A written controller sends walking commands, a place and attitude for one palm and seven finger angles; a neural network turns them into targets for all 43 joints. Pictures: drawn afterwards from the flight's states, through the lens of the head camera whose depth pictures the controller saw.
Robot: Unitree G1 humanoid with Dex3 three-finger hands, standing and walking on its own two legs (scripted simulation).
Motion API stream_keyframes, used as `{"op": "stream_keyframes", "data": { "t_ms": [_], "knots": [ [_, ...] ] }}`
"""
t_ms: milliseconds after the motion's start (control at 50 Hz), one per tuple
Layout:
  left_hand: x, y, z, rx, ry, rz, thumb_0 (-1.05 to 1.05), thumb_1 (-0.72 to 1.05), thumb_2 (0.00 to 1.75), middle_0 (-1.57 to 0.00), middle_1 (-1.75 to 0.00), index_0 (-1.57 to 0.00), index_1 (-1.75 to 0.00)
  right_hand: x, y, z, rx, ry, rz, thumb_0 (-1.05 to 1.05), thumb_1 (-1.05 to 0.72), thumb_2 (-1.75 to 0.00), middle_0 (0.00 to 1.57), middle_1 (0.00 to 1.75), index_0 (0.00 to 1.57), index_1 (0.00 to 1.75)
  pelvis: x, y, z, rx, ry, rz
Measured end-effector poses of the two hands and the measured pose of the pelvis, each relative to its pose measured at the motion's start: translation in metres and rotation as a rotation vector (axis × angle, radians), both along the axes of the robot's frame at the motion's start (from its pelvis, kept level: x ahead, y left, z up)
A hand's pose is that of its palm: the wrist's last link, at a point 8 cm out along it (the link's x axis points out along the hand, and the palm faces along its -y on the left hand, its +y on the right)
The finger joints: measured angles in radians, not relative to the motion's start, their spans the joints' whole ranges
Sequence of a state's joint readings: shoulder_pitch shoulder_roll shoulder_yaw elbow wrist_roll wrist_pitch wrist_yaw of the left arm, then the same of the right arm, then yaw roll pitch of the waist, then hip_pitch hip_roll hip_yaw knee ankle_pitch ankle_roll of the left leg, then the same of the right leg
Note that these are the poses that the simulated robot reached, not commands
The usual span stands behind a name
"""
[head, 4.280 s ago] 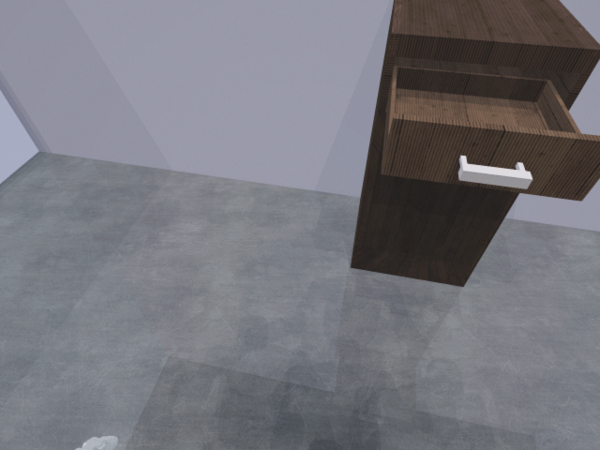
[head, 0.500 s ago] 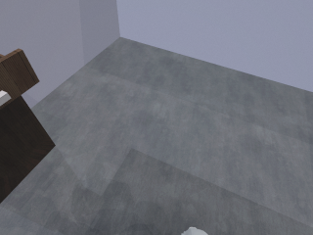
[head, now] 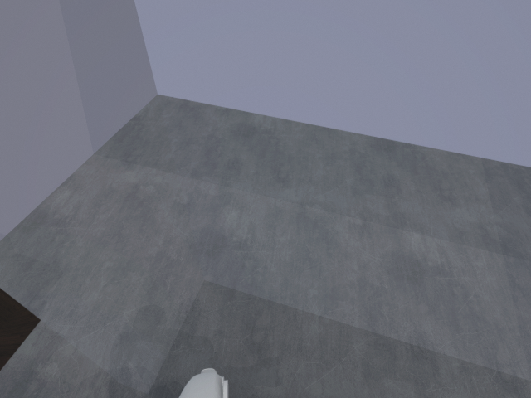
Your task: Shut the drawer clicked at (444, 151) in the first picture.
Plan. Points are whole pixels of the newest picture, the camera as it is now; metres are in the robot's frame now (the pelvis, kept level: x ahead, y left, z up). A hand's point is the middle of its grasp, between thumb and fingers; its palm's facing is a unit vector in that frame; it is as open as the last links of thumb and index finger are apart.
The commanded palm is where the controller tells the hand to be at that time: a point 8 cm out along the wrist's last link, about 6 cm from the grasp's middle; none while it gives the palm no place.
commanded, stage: walk to a spot facing it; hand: left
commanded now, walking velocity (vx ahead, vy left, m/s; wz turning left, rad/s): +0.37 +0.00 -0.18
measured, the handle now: out of the picture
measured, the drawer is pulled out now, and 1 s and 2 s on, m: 0.28 0.28 0.28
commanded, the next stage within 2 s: turn to face it in 0.44 s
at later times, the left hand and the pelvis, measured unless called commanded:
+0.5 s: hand (165, 322) +0.28 +0.23 -0.17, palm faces -0.13 -0.98 -0.16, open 7.4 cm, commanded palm none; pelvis +0.19 +0.05 +0.00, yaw -13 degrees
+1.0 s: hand (210, 275) +0.39 +0.16 -0.17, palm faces -0.05 -0.99 -0.15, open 7.3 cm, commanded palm none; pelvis +0.25 +0.01 -0.01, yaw -4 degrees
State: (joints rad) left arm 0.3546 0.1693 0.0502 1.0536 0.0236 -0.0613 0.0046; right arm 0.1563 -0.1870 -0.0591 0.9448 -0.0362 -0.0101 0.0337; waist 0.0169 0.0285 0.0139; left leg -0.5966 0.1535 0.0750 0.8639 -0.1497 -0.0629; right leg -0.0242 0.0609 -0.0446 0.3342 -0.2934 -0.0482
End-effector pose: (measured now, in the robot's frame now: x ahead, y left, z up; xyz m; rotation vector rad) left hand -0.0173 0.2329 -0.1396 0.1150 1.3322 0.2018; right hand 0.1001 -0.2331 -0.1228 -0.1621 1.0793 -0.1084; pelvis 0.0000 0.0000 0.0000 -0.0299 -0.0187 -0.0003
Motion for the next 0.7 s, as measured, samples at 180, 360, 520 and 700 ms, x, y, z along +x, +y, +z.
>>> {"op": "stream_keyframes", "data": {
  "t_ms": [180,360,520,700],
  "knots": [
    [0.019,0.029,-0.033,-0.079,0.223,0.038,0.0,0.9,0.89,-0.2,-0.3,-0.2,-0.29,0.11,0.046,-0.001,-0.057,-0.096,0.028,0.0,-0.91,-0.9,0.2,0.3,0.2,0.3,0.087,0.044,-0.022,-0.002,-0.025,-0.057],
    [0.175,0.058,-0.014,-0.058,0.059,-0.092,0.0,0.91,0.9,-0.2,-0.3,-0.2,-0.29,0.065,0.052,0.004,-0.072,0.084,-0.211,-0.01,-0.96,-0.9,0.2,0.3,0.2,0.3,0.149,0.06,0.001,0.014,-0.021,-0.151],
    [0.319,0.038,-0.002,-0.037,-0.085,-0.248,0.0,0.91,0.9,-0.19,-0.3,-0.19,-0.29,0.02,0.061,-0.007,-0.015,0.278,-0.362,0.0,-0.93,-0.9,0.2,0.3,0.2,0.3,0.196,0.049,0.001,0.022,-0.019,-0.232],
    [0.445,-0.043,-0.001,0.0,-0.254,-0.435,0.0,0.91,0.9,-0.19,-0.3,-0.2,-0.29,-0.001,0.068,-0.042,0.13,0.46,-0.476,0.0,-0.91,-0.9,0.2,0.3,0.19,0.3,0.24,0.005,-0.022,0.042,-0.009,-0.261]
  ]
}}
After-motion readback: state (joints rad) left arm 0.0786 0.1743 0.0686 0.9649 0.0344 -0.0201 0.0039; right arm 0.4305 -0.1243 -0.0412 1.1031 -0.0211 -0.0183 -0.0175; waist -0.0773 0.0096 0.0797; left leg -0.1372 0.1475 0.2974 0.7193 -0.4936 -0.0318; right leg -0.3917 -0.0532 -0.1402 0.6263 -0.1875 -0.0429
